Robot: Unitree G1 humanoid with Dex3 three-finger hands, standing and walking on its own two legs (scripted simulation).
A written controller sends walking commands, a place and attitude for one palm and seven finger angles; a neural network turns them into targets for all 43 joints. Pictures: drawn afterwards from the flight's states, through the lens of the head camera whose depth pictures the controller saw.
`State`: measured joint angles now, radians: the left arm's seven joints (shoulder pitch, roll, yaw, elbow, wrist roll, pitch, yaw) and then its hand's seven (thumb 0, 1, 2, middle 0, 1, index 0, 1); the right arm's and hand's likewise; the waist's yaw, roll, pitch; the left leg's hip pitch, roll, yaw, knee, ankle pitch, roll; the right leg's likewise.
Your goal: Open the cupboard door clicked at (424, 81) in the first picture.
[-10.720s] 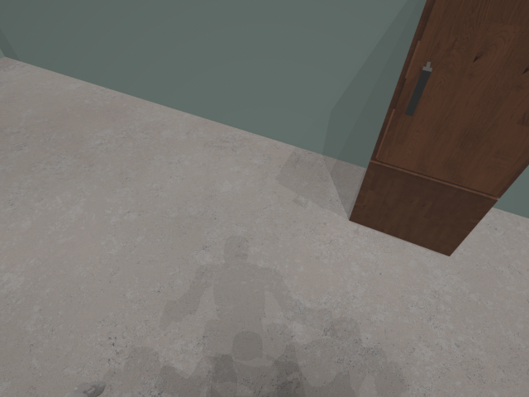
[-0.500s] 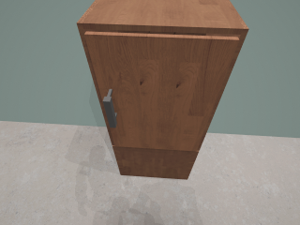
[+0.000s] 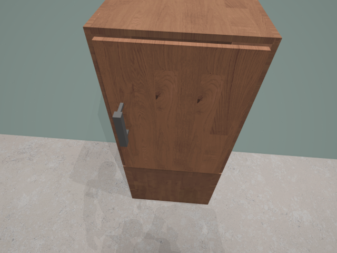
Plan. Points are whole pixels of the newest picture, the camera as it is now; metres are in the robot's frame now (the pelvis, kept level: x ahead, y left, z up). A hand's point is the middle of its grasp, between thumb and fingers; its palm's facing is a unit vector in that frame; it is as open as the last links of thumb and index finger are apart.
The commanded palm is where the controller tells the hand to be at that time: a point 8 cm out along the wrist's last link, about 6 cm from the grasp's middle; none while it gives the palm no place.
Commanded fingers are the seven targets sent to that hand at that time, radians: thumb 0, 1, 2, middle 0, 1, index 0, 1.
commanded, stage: look again from close up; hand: left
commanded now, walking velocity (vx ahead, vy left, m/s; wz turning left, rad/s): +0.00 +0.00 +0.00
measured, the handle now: (122, 125) +0.49 +0.19 -0.03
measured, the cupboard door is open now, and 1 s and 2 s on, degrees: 0 0 0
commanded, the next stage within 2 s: shuffle to correct the standing spot in 0.22 s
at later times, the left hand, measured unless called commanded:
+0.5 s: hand out of the picture +0.00 +0.16 -0.18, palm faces +0.04 -0.98 -0.19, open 7.4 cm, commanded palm none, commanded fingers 0.00 0.90 0.90 -0.20 -0.30 -0.20 -0.30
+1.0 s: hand out of the picture -0.02 +0.18 -0.18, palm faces +0.07 -0.98 -0.20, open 7.3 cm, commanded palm none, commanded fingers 0.00 0.90 0.90 -0.20 -0.30 -0.20 -0.30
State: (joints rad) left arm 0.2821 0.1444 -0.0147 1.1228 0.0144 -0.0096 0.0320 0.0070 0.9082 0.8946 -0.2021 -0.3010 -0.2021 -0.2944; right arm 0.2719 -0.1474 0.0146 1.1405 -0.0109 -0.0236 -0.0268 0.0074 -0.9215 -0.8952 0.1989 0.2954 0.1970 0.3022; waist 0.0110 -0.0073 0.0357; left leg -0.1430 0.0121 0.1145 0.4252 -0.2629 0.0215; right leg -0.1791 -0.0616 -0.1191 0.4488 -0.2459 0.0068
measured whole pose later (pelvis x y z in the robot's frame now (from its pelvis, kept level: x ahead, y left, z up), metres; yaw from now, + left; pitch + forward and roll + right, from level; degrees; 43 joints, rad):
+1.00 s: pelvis -0.03 +0.00 +0.00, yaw +2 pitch +0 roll +1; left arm 0.27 0.16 0.02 1.05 0.02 0.00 0.03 0.01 0.93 0.89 -0.20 -0.30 -0.20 -0.29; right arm 0.32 -0.12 -0.01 1.10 -0.02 -0.01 -0.03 0.00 -0.91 -0.90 0.20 0.30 0.20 0.30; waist 0.00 -0.01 0.01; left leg -0.25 -0.02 0.09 0.48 -0.23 0.04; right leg -0.19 -0.02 -0.05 0.49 -0.30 -0.02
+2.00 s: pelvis -0.05 +0.00 +0.00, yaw +3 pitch -4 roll +0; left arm 0.26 0.25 0.00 0.97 0.02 -0.01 0.03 0.01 0.90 0.89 -0.20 -0.30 -0.20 -0.29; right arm 0.23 -0.24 -0.01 1.00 -0.02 -0.01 -0.01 0.00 -0.91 -0.90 0.20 0.30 0.20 0.30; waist 0.00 0.01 -0.01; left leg -0.22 0.00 0.07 0.49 -0.21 0.03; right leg -0.14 0.00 -0.06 0.48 -0.29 -0.02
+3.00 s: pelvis -0.08 +0.02 -0.09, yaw +5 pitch +14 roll -5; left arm 0.35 0.36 0.29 0.05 -0.35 -0.31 -0.44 0.01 0.19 0.59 -0.25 -0.76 -0.25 -0.75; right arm 0.25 -0.23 0.04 0.54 0.04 -0.24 -0.06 0.01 -0.90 -0.89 0.21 0.30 0.20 0.30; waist 0.00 0.03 -0.13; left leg -0.97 -0.01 -0.03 1.17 -0.45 0.06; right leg -0.83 0.06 -0.08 1.11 -0.52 -0.02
